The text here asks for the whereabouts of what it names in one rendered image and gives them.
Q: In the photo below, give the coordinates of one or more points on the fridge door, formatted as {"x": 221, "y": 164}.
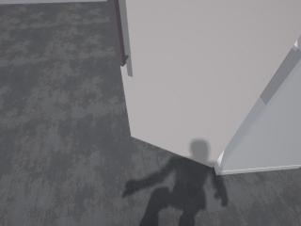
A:
{"x": 195, "y": 68}

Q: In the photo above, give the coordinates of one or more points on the handle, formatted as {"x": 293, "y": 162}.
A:
{"x": 116, "y": 26}

